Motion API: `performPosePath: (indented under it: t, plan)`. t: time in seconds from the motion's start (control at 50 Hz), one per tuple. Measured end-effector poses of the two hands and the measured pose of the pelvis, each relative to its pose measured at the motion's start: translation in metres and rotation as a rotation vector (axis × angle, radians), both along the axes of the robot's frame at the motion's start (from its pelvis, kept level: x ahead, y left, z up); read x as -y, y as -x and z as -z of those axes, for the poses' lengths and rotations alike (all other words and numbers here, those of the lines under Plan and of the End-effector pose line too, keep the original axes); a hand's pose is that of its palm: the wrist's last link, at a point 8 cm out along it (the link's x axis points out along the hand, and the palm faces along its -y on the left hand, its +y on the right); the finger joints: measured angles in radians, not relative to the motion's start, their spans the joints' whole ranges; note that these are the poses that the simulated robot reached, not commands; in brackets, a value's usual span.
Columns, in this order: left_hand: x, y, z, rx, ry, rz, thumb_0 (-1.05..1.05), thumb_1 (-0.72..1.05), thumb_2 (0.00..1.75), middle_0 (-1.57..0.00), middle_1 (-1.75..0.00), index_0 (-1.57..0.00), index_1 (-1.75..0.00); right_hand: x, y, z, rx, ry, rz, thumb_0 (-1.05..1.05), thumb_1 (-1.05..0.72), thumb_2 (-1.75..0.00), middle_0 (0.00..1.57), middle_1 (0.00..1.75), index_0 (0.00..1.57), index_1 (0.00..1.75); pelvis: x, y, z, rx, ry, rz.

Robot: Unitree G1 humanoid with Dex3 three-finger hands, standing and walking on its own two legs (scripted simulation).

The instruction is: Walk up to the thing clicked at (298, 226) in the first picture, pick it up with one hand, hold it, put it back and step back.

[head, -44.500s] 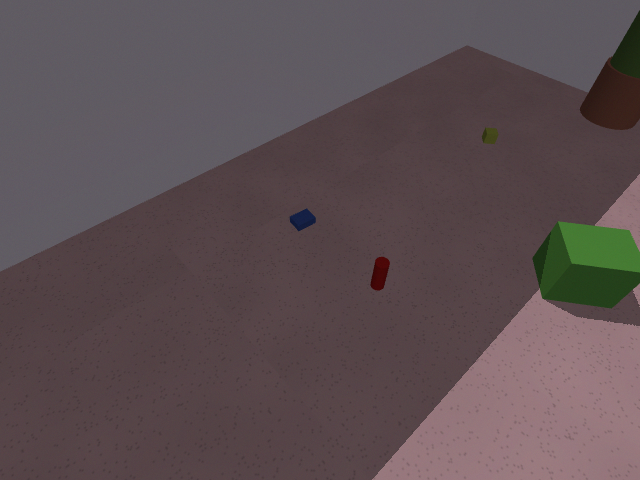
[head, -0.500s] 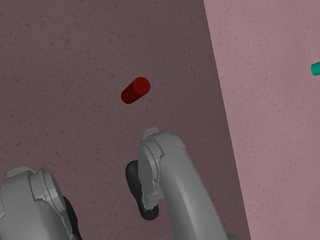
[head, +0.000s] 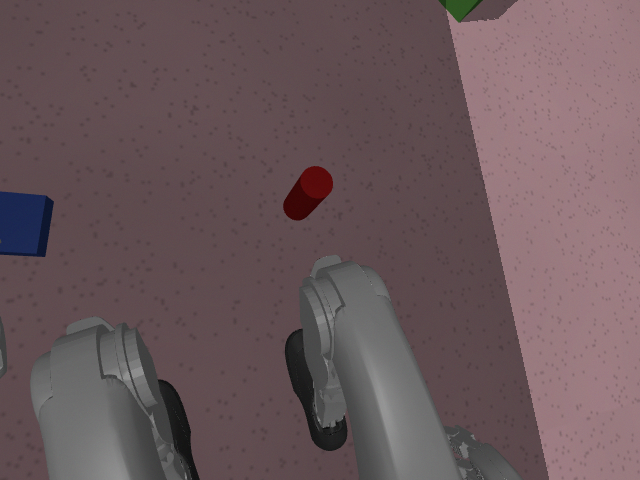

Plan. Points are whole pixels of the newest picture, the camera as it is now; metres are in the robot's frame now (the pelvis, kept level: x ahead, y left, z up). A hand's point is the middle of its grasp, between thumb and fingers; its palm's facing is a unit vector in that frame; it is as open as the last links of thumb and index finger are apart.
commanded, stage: home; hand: left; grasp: from above
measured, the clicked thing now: (19, 224) +0.50 +0.30 -0.32
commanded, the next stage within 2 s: none
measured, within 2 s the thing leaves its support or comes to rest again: neither
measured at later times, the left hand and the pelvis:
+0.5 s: hand out of the picture +0.37 +0.29 +0.01, palm faces -0.29 -0.64 -0.72, open 8.1 cm; pelvis +0.01 +0.01 +0.12, yaw +3 degrees
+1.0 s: hand out of the picture +0.27 +0.22 +0.22, palm faces +0.15 -0.95 -0.25, open 7.4 cm; pelvis +0.06 +0.00 +0.31, yaw +7 degrees
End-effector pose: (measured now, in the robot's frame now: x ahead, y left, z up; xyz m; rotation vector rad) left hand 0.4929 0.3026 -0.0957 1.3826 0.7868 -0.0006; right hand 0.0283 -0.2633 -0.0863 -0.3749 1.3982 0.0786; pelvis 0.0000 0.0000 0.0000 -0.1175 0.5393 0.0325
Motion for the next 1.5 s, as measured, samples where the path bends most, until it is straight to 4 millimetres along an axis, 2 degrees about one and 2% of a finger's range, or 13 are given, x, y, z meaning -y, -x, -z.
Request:
performPosePath:
  t: [0.08,0.14,0.22,0.3,0.42,0.56,0.72,0.84,0.98,1.14,1.32,1.4,1.5]
  plan:
    - [-0.007,-0.006,0.010,0.063,0.038,0.052,0.00,-0.26,0.96,-0.18,-0.82,-0.18,-0.82,-0.001,0.006,0.005,-0.061,0.026,0.012,0.00,-0.90,-0.89,0.20,0.30,0.20,0.30,-0.001,-0.004,0.006,-0.013,0.008,0.001]
    - [-0.009,-0.004,0.003,0.121,0.052,0.111,0.00,-0.12,0.95,-0.21,-0.74,-0.20,-0.74,-0.003,0.002,0.005,-0.082,0.040,0.047,0.00,-0.90,-0.89,0.20,0.30,0.20,0.30,-0.003,-0.009,0.003,-0.038,0.013,-0.003]
    - [-0.011,0.013,-0.023,0.151,0.092,0.125,0.00,0.08,0.95,-0.22,-0.64,-0.21,-0.65,-0.005,-0.017,-0.002,-0.063,0.042,0.075,0.01,-0.90,-0.89,0.20,0.30,0.20,0.30,-0.005,-0.013,-0.013,-0.068,0.010,-0.012]
    - [-0.018,0.036,-0.066,0.179,0.164,0.066,0.00,0.29,0.96,-0.23,-0.57,-0.22,-0.59,-0.005,-0.048,-0.019,0.016,0.041,0.080,0.01,-0.90,-0.89,0.20,0.30,0.20,0.30,-0.007,-0.014,-0.038,-0.080,0.003,-0.022]
    - [-0.024,0.087,-0.124,0.143,0.304,-0.050,0.00,0.55,0.95,-0.23,-0.46,-0.22,-0.48,-0.008,-0.105,-0.063,0.198,0.031,0.051,0.01,-0.90,-0.89,0.20,0.30,0.20,0.30,-0.007,-0.011,-0.086,-0.069,-0.008,-0.033]
    - [-0.003,0.154,-0.172,0.129,0.556,-0.183,0.00,0.75,0.96,-0.23,-0.41,-0.22,-0.42,-0.017,-0.162,-0.132,0.393,0.017,0.010,0.01,-0.90,-0.90,0.20,0.30,0.20,0.30,-0.004,-0.012,-0.144,-0.030,-0.024,-0.048]
    - [0.015,0.195,-0.233,0.214,0.727,-0.366,0.01,0.86,0.93,-0.22,-0.35,-0.22,-0.35,-0.034,-0.204,-0.203,0.551,-0.006,0.023,0.01,-0.90,-0.90,0.20,0.30,0.21,0.30,0.001,-0.022,-0.204,0.027,-0.044,-0.073]
    - [0.024,0.216,-0.283,0.219,0.832,-0.524,0.01,0.89,0.91,-0.21,-0.31,-0.21,-0.32,-0.043,-0.215,-0.251,0.599,-0.028,0.061,0.01,-0.90,-0.90,0.20,0.30,0.21,0.30,0.002,-0.037,-0.252,0.077,-0.059,-0.083]
    - [0.035,0.237,-0.339,0.210,0.949,-0.667,0.01,0.90,0.90,-0.21,-0.30,-0.20,-0.31,-0.044,-0.212,-0.309,0.621,-0.005,0.100,0.01,-0.90,-0.90,0.20,0.30,0.21,0.30,0.001,-0.057,-0.307,0.153,-0.068,-0.096]
    - [0.041,0.257,-0.397,0.227,1.013,-0.717,0.01,0.90,0.90,-0.20,-0.30,-0.20,-0.30,-0.040,-0.212,-0.366,0.668,0.043,0.126,0.01,-0.90,-0.90,0.20,0.30,0.21,0.30,-0.004,-0.080,-0.354,0.240,-0.078,-0.111]
    - [0.042,0.279,-0.451,0.258,1.015,-0.694,0.01,0.90,0.90,-0.20,-0.30,-0.20,-0.30,-0.050,-0.231,-0.403,0.781,0.026,0.130,0.01,-0.90,-0.90,0.20,0.30,0.21,0.30,-0.014,-0.097,-0.381,0.319,-0.088,-0.117]
    - [0.041,0.286,-0.459,0.263,1.019,-0.695,0.01,0.90,0.90,-0.20,-0.30,-0.20,-0.30,-0.059,-0.243,-0.411,0.829,-0.002,0.110,0.01,-0.90,-0.90,0.20,0.30,0.21,0.30,-0.015,-0.099,-0.385,0.341,-0.093,-0.120]
    - [0.041,0.292,-0.457,0.251,1.026,-0.707,0.01,0.90,0.90,-0.20,-0.30,-0.20,-0.30,-0.067,-0.254,-0.418,0.872,-0.025,0.070,0.01,-0.90,-0.90,0.20,0.30,0.21,0.30,-0.014,-0.097,-0.385,0.356,-0.099,-0.125]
